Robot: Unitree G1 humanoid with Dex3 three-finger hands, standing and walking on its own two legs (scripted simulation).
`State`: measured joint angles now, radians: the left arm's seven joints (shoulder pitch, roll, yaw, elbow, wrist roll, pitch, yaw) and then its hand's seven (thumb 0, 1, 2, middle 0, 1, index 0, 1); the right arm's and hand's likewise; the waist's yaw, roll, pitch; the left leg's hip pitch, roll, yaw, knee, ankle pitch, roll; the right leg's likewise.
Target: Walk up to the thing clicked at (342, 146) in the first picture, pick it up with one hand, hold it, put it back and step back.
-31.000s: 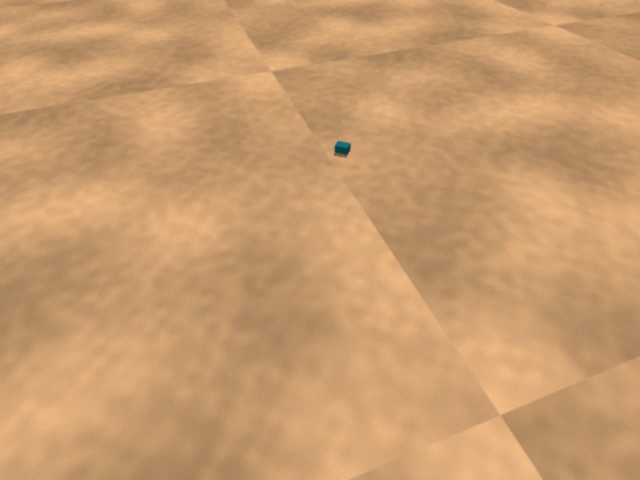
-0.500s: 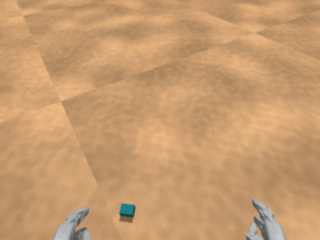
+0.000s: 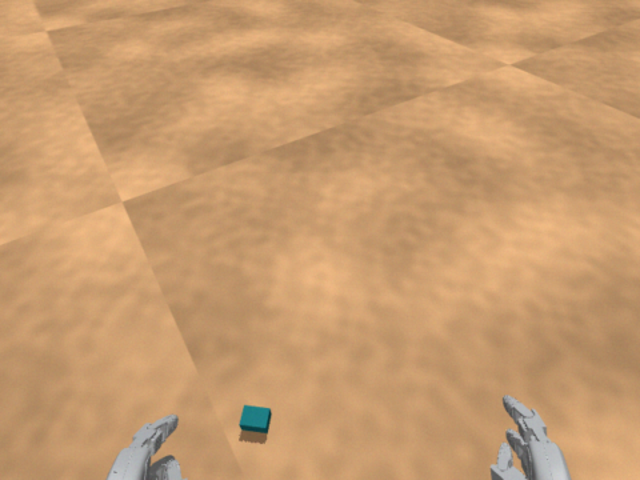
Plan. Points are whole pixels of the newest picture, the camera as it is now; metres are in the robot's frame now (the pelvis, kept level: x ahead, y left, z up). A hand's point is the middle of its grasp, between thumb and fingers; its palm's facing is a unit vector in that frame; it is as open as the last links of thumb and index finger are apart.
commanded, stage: stand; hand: left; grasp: from above
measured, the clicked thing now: (255, 419) +0.46 +0.20 -0.69
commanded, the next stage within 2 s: none
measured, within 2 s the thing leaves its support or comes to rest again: neither
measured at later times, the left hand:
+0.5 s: hand out of the picture +0.04 +0.24 -0.11, palm faces +0.03 -0.95 -0.32, open 7.4 cm
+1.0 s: hand out of the picture +0.04 +0.25 -0.10, palm faces +0.02 -0.94 -0.34, open 7.4 cm
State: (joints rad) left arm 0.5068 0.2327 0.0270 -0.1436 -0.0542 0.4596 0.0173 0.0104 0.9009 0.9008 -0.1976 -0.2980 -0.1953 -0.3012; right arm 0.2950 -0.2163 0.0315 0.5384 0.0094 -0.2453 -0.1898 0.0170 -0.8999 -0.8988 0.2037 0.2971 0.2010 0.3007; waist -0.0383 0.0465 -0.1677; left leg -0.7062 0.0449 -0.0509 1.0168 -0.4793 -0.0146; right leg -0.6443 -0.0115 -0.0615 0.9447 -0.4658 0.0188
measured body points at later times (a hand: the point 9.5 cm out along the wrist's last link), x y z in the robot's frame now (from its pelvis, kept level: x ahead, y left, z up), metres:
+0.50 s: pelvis +0.00 +0.01 +0.05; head +0.01 +0.01 +0.50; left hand +0.04 +0.29 -0.09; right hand +0.08 -0.27 -0.08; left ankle +0.02 +0.12 -0.68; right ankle +0.00 -0.14 -0.68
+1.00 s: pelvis -0.01 +0.01 +0.07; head -0.01 +0.00 +0.52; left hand +0.04 +0.30 -0.07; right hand +0.06 -0.28 -0.08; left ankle +0.02 +0.12 -0.68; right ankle +0.00 -0.14 -0.68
